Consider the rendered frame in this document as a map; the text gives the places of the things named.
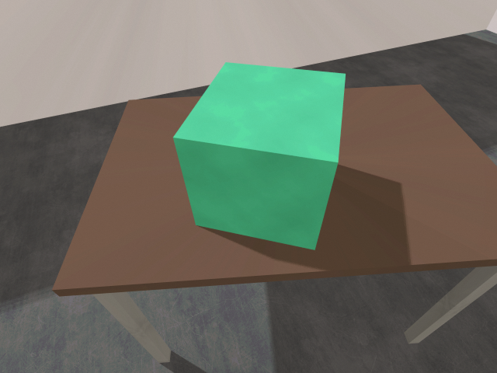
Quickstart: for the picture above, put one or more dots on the carton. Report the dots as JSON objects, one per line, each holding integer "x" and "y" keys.
{"x": 259, "y": 151}

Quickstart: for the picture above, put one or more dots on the table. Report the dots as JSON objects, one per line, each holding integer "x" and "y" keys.
{"x": 412, "y": 192}

